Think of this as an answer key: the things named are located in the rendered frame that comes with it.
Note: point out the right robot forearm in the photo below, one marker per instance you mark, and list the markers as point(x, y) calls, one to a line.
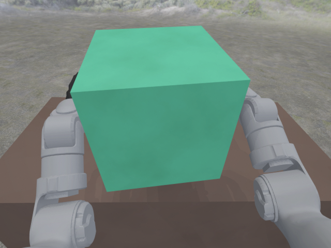
point(267, 140)

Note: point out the robot left hand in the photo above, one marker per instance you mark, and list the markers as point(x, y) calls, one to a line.
point(68, 95)

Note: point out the pedestal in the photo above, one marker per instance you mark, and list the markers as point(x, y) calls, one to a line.
point(216, 213)

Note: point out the robot right upper arm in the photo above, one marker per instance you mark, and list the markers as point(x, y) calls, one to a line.
point(289, 200)

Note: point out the left robot forearm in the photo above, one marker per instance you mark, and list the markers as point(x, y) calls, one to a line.
point(62, 150)

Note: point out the robot left upper arm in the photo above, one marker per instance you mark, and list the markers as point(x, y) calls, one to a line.
point(63, 225)

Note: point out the carton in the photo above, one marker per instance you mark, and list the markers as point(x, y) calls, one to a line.
point(158, 105)

